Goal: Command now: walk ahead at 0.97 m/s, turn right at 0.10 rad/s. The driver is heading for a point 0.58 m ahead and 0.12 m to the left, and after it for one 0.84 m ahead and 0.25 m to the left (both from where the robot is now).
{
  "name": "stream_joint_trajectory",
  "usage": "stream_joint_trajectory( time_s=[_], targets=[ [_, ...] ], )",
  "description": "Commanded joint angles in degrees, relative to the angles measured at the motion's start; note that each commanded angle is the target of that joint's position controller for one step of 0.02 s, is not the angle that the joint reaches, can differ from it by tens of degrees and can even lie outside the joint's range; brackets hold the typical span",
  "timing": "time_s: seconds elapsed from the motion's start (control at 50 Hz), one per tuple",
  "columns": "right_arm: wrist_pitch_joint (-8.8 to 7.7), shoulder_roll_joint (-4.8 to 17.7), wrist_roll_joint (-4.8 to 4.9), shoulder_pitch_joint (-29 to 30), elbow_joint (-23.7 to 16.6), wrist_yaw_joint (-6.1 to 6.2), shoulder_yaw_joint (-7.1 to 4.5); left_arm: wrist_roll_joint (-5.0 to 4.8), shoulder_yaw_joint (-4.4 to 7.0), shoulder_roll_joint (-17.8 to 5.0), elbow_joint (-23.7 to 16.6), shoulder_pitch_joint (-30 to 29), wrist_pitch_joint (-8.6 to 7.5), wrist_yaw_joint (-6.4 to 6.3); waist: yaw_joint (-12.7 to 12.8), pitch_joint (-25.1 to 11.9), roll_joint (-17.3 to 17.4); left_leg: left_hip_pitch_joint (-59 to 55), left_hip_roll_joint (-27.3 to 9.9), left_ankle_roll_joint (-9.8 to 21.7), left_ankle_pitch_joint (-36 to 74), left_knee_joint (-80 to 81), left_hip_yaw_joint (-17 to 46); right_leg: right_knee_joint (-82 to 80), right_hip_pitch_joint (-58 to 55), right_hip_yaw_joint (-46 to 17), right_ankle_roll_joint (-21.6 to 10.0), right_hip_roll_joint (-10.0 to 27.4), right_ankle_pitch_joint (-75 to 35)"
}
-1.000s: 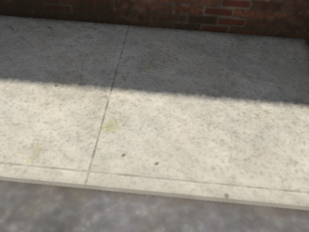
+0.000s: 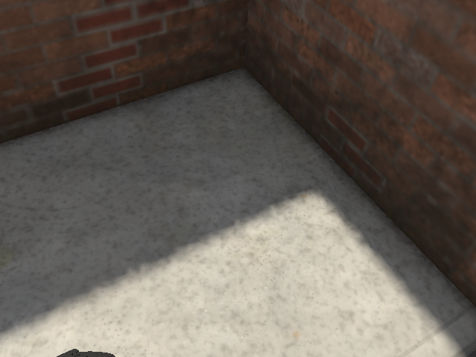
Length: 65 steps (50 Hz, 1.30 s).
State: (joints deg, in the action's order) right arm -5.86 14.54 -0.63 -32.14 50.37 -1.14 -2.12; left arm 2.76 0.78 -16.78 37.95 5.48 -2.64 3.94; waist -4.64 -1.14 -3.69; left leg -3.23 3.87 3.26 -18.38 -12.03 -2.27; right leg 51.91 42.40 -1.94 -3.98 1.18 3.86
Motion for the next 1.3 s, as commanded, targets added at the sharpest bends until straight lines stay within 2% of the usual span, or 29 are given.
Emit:
stream_joint_trajectory(
  time_s=[0.02, 0.1, 0.14, 0.16, 0.18, 0.2, 0.22, 0.26, 0.38, 0.52, 0.58, 0.6, 0.62, 0.64, 0.66, 0.7, 0.74, 0.8, 0.86, 0.9, 0.98, 1.0, 1.02, 1.04, 1.06, 1.1, 1.14, 1.22, 1.3],
  targets=[
    [-1.51, 7.04, 0.27, 0.17, -1.53, 0.32, -0.99, -0.46, -1.41, -0.47, -7.51, -13.13, -1.50, 0.70, 0.49, 8.58, 7.97, 7.30, -11.83, 2.14, 36.20, 10.97, 5.42, -11.73, -4.18, 8.72, -0.94, -0.62, -5.55],
    [-0.84, 12.06, -0.16, -0.26, 1.15, 1.60, -1.45, -0.27, -0.85, -3.66, -5.70, -8.05, -1.38, -1.10, 5.74, 2.72, 12.05, -2.34, -15.19, 1.86, 78.48, -1.66, 1.57, -17.19, -17.35, 10.72, -4.69, -6.30, 0.58],
    [0.62, 13.58, -0.81, 3.35, 1.25, 2.44, -1.67, -0.51, 1.26, -8.04, 1.13, 13.29, -1.13, -2.93, 16.45, -8.13, 12.55, 1.34, -15.98, 2.03, 79.61, -26.14, 0.56, -19.69, -39.71, 7.74, -7.28, -6.93, 3.80],
    [0.66, 11.68, -0.89, 5.15, 0.04, 2.32, -1.21, 0.17, 2.79, -11.22, 4.29, 24.22, -0.83, -4.08, 20.33, -13.98, 9.46, 12.55, -13.37, 2.37, 61.78, -44.10, -0.19, -19.00, -55.13, 0.01, -9.03, 0.64, 13.43],
    [0.22, 2.11, 0.10, 0.96, -2.12, 1.21, 0.58, 1.67, 4.08, -15.05, 4.88, 24.53, -0.84, -4.66, 13.14, -18.20, -7.46, 34.73, -2.83, 1.41, -1.51, -67.10, 0.37, -21.55, -69.48, -26.06, -13.71, 17.22, 28.40],
    [-0.17, 7.34, 0.92, 3.00, -3.60, 1.14, -0.28, -0.01, 3.98, -12.96, 4.26, 22.74, -0.67, -4.09, 13.57, -20.40, -4.30, 44.21, -0.42, 2.80, -7.38, -74.53, 7.82, -32.05, -69.41, -45.58, -16.00, 20.33, 34.05],
    [-0.17, 8.13, 1.15, 9.48, -5.14, 1.29, -0.45, -0.40, 3.77, -9.75, 5.19, 17.63, -0.88, -4.05, 11.45, -7.60, 0.31, 48.65, -4.94, 3.32, 0.30, -71.28, 8.01, -35.39, -60.03, -34.28, -13.78, 17.87, 30.13],
    [0.65, 5.89, 0.38, 11.29, -4.64, 0.49, 0.21, 0.02, 3.01, -5.19, 6.04, 13.26, -2.24, -3.84, 6.89, 2.07, 5.79, 44.06, -8.37, 2.88, 3.37, -64.91, 7.88, -39.70, -42.88, -21.97, -10.70, 14.18, 20.01],
    [4.40, 2.43, -0.76, 19.74, -7.56, -2.03, 1.07, -1.77, 1.95, -2.77, 10.07, 15.52, -5.67, -3.00, 3.44, 10.41, 1.28, 45.32, -11.56, 0.73, 13.69, -53.04, 5.11, -49.15, -29.59, 1.80, -2.97, 7.80, -0.25],
    [2.93, 3.33, -0.28, 29.78, -10.45, -3.90, 1.86, -2.39, 1.59, -6.95, 12.19, 20.34, -6.35, -5.10, 3.93, 6.46, 0.44, 32.49, -1.53, 4.99, 30.18, -27.57, -9.86, -42.56, -42.63, 16.17, 4.44, 6.41, -56.12],
    [3.59, 9.62, -0.77, 9.83, -4.73, -2.93, -0.58, -1.10, 2.90, -11.47, 10.18, 15.77, -3.33, -7.44, -7.31, -5.14, -3.69, 11.11, 4.08, 7.82, 19.89, -27.15, -8.84, -13.57, -44.46, 15.11, 5.37, 9.69, -73.71],
    [3.81, 12.50, -0.74, -3.58, -1.04, -1.89, -2.29, -0.42, 3.43, -12.60, 8.82, 11.10, -2.42, -7.38, -13.85, -8.87, -3.13, -1.72, 1.70, 10.99, 15.95, -24.36, -2.78, 6.21, -36.57, 13.90, 4.63, 9.84, -65.44],
    [4.12, 14.55, 0.42, -4.32, 0.16, -0.45, -3.74, 0.09, 3.06, -8.96, 8.80, 9.17, -2.38, -5.94, -11.83, -6.11, 5.48, -7.66, -2.22, 13.09, 11.34, -23.26, 3.16, 29.65, -23.67, 13.25, 3.46, 0.37, -8.42],
    [4.86, 19.65, -0.61, 0.61, -0.93, -0.06, -4.74, 0.36, 0.62, -0.40, 3.76, 12.26, -3.88, -5.36, -2.26, -6.74, 17.47, -17.37, -10.96, 19.22, 27.23, -28.41, 21.79, 48.32, -1.33, 6.97, 5.14, -4.70, 27.58],
    [5.29, 20.74, -0.73, 3.01, -3.43, 0.38, -5.59, -1.26, -0.07, -2.47, -1.04, 11.97, -5.16, -4.92, -2.50, -16.75, 14.61, -24.11, -18.44, 27.62, 1.29, -11.28, 44.36, 49.75, 9.30, -3.22, 4.77, -4.07, 24.81],
    [5.18, 12.53, -0.54, 9.37, -4.04, 0.88, -4.16, -0.14, 0.15, -5.88, -0.44, 6.70, -6.03, -4.35, 2.08, 0.02, -1.87, -2.01, -15.86, 19.87, -9.71, 0.92, 41.86, 34.69, 6.43, -3.72, 3.24, 1.90, 15.34],
    [3.45, 11.13, -0.07, 11.17, -4.47, 1.26, -3.48, 1.68, -0.40, -5.00, -0.73, 7.46, -3.56, -4.27, 6.62, 4.93, -3.70, 13.47, -11.73, 18.92, 0.28, 1.48, 34.98, 26.79, -0.88, -3.91, 5.80, 4.68, 16.74],
    [1.09, 11.90, 0.21, 12.90, -4.49, 0.93, -3.13, 1.08, -1.27, -2.68, -3.01, 3.84, -1.57, -3.73, 8.39, 9.23, -2.67, 27.99, -6.43, 16.11, 35.40, 1.15, 20.71, 8.37, -10.78, 1.68, 8.16, 5.89, 11.65],
    [0.01, 12.07, 1.55, 9.06, -2.12, 0.36, -3.81, 0.03, -2.80, 1.09, -5.15, -2.59, -2.18, -2.61, 3.43, 4.48, 1.26, 25.14, -0.90, 9.42, 47.06, -1.09, 12.38, -11.98, -21.18, 6.09, 5.57, 1.28, -8.97],
    [0.23, 11.81, 3.21, 7.05, -2.69, 2.94, -3.56, -2.89, -1.42, -1.08, -9.53, -13.19, -5.62, -4.47, -0.91, 3.56, 2.91, 17.84, -3.67, 6.51, 37.08, -2.41, 16.76, -25.24, -21.29, 2.42, 6.85, -2.92, -13.97],
    [1.51, 12.51, 1.13, 9.92, -3.76, 4.37, -4.62, -1.12, 1.59, -7.43, -6.04, 0.49, -6.93, -4.69, 6.83, -4.32, 10.63, 4.93, -3.44, 0.11, 44.58, -17.67, 17.23, -32.58, -33.58, 1.77, 3.68, -5.09, -25.20],
    [1.11, 10.58, 1.60, 14.61, -5.13, 4.03, -4.27, -0.50, 2.48, -8.21, -3.25, 10.32, -6.97, -4.88, 12.47, -8.77, 10.95, 10.78, -1.17, -2.35, 42.31, -30.92, 15.59, -32.11, -44.83, 0.26, 2.33, -1.59, -30.28],
    [1.70, 2.29, -0.67, 12.95, -6.51, 3.81, -1.36, 0.68, 1.73, -9.46, -0.01, 18.41, -6.38, -4.98, 11.92, -17.96, -2.74, 25.71, 3.98, -5.57, -7.58, -53.48, 13.66, -19.11, -64.23, -12.07, -1.55, 12.32, -60.47],
    [1.64, 0.15, 1.89, -2.13, -3.84, 2.37, 0.65, 2.35, 2.08, -9.22, 2.46, 21.00, -6.42, -3.87, 6.67, -30.48, -16.32, 37.33, 7.27, -5.37, -23.56, -69.28, 19.37, -19.38, -78.47, -31.91, -13.80, 23.72, -62.00],
    [2.43, 5.60, 3.06, -4.71, -0.07, 1.53, 0.21, 0.90, 3.08, -8.60, 1.57, 18.63, -6.09, -3.00, 8.42, -32.29, -8.67, 39.79, 3.33, -5.53, -18.94, -76.83, 20.72, -23.21, -75.44, -34.96, -17.02, 23.47, -39.33],
    [4.10, 11.99, 0.19, 12.33, -4.37, 2.33, -0.83, -0.74, 0.44, -2.06, -1.12, 3.16, -5.25, -2.84, 6.62, -15.78, 7.63, 37.34, -3.91, -6.48, -9.27, -69.97, 11.98, -29.75, -50.21, -20.29, -11.80, 16.40, -29.20],
    [4.39, 9.11, -1.05, 14.74, -6.60, 2.86, -0.73, -1.90, -0.45, -0.14, 2.07, 1.04, -4.33, -3.14, 3.76, -8.27, 4.71, 30.28, -7.19, -7.74, -5.43, -59.16, 9.96, -31.86, -34.98, -13.59, -8.77, 11.29, -37.67],
    [4.11, 4.58, -0.18, 13.71, -6.62, 4.96, 0.51, -0.33, 0.36, -4.46, 5.63, 1.33, -5.44, -2.90, 1.72, -8.96, 0.84, 19.61, -6.68, -8.26, -5.48, -44.26, 7.17, -32.78, -24.06, -6.33, -8.83, 9.82, -50.71],
    [5.76, 6.43, -0.47, 18.51, -6.19, 5.42, 0.31, -1.46, 0.82, -6.65, 6.95, 1.23, -2.26, -4.32, 3.41, -8.23, -0.58, 16.26, -7.15, -7.43, 1.51, -36.84, 7.56, -38.37, -19.67, -8.97, -6.95, 9.79, -7.19]
  ],
)
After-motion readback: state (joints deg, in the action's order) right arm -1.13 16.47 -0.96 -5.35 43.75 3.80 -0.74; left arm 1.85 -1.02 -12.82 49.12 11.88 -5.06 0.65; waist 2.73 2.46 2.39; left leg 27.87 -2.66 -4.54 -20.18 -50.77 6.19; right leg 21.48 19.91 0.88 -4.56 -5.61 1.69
